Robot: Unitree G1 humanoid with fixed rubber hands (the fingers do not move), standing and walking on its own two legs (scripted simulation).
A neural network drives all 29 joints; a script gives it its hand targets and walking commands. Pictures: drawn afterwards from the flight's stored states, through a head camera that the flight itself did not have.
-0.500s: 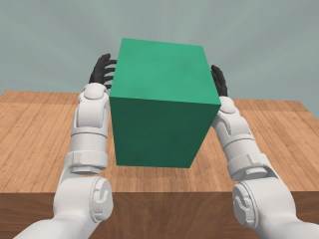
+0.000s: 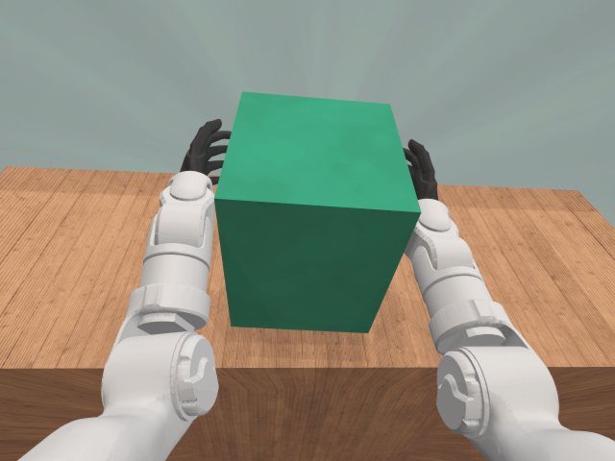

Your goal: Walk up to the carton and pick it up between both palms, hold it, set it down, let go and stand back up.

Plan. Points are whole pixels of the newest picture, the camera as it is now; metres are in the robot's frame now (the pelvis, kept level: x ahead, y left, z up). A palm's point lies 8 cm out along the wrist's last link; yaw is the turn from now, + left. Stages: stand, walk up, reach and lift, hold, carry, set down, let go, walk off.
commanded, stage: set down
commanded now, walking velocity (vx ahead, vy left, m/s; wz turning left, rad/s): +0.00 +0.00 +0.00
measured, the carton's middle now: (308, 218) +0.40 -0.02 +0.14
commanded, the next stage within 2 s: none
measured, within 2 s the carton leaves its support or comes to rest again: neither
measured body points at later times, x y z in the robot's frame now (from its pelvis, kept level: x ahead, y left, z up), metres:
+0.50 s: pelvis +0.01 +0.00 +0.00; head -0.01 +0.03 +0.45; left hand +0.45 +0.11 +0.16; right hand +0.40 -0.18 +0.16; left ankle +0.02 +0.11 -0.75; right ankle +0.00 -0.12 -0.75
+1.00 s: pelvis +0.01 +0.00 +0.00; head +0.01 +0.03 +0.45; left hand +0.46 +0.10 +0.13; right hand +0.40 -0.19 +0.13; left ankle +0.02 +0.11 -0.75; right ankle +0.00 -0.12 -0.75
